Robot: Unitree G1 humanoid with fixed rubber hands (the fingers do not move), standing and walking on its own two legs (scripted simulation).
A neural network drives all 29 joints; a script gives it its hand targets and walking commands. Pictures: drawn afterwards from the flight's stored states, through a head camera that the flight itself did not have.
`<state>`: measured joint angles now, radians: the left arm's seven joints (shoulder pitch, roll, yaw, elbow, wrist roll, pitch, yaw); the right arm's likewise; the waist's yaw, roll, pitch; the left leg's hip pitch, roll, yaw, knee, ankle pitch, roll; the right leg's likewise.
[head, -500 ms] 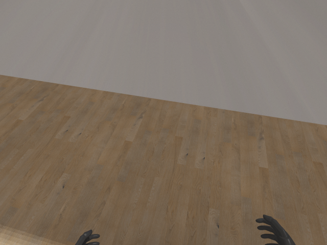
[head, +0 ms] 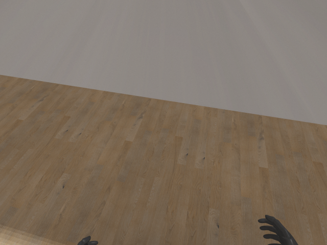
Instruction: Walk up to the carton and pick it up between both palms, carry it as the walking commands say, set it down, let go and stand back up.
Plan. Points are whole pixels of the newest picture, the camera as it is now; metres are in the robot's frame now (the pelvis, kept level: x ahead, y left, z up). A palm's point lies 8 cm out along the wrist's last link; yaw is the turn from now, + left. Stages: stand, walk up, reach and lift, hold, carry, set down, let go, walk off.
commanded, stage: stand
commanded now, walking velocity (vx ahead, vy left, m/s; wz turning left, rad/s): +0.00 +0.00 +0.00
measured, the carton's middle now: out of the picture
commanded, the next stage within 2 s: walk up in 1.32 s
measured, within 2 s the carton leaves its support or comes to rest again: neither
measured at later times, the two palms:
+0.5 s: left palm out of the picture +0.10 +0.24 -0.11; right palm out of the picture +0.13 -0.28 -0.08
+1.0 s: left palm out of the picture +0.08 +0.24 -0.11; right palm out of the picture +0.10 -0.29 -0.08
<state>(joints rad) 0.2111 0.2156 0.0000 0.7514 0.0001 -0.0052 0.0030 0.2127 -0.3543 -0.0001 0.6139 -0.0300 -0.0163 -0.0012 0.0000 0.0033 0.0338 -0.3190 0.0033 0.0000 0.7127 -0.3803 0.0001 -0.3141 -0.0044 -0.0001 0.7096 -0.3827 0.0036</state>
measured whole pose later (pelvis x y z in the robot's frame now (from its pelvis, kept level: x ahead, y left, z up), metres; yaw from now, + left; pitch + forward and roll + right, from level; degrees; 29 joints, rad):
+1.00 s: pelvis -0.02 +0.00 +0.00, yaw +0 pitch -2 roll +0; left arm 0.19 0.22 0.00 0.86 0.00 -0.01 0.00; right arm 0.21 -0.36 0.00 0.71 -0.03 -0.02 0.00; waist 0.00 0.00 0.03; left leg -0.32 0.00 0.00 0.70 -0.34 0.00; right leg -0.31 0.00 0.00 0.70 -0.35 0.00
